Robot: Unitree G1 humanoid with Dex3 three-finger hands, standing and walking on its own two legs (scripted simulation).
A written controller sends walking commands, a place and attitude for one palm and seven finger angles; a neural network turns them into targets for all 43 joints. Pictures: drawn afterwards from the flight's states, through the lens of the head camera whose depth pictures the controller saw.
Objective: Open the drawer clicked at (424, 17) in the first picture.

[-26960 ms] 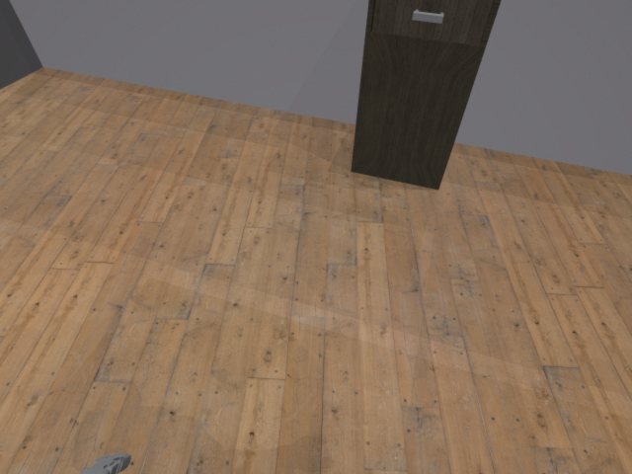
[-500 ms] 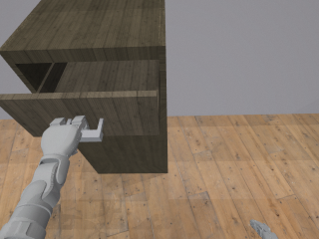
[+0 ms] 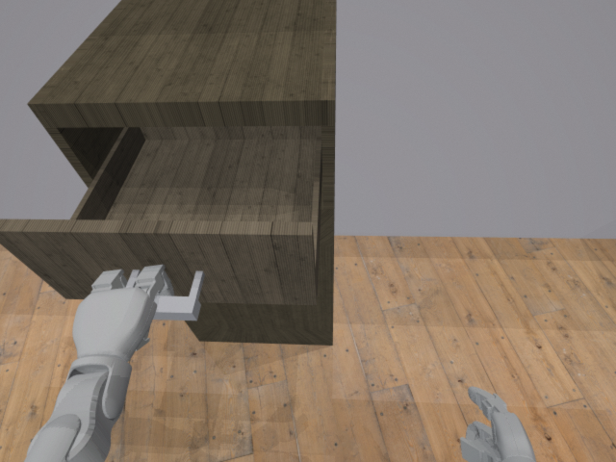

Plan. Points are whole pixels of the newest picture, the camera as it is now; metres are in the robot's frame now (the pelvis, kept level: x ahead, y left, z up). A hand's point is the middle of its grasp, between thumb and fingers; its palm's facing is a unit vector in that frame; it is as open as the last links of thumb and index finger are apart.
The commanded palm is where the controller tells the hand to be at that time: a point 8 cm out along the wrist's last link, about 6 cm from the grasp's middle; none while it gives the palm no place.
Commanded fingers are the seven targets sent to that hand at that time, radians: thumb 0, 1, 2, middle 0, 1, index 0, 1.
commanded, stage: pull the drawer open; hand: left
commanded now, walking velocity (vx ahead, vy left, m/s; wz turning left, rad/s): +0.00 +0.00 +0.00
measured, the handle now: (162, 292) +0.31 +0.24 +0.03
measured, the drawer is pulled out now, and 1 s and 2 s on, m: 0.20 0.30 0.30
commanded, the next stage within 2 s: open the thumb to release the handle in 1.22 s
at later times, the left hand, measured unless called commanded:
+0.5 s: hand (122, 379) +0.20 +0.26 +0.01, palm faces -0.03 -0.08 -1.00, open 5.3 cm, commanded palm +0.17 +0.26 +0.07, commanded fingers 0.00 0.90 0.90 -0.40 -1.35 -0.40 -1.35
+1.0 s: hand (109, 416) +0.16 +0.26 +0.01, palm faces -0.02 -0.09 -1.00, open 5.4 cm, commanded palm +0.12 +0.25 +0.07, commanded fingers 0.00 0.90 0.90 -0.40 -1.35 -0.40 -1.35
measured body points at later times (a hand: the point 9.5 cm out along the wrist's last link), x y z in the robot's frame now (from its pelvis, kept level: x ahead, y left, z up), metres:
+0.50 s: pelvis +0.00 +0.00 +0.00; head +0.04 -0.03 +0.44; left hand +0.20 +0.26 +0.06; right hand +0.21 -0.23 -0.11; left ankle -0.05 +0.09 -0.72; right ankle +0.01 -0.10 -0.72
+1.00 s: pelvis +0.00 +0.00 -0.01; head +0.03 -0.03 +0.44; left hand +0.16 +0.26 +0.06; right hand +0.21 -0.22 -0.10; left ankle -0.05 +0.09 -0.72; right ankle +0.01 -0.10 -0.72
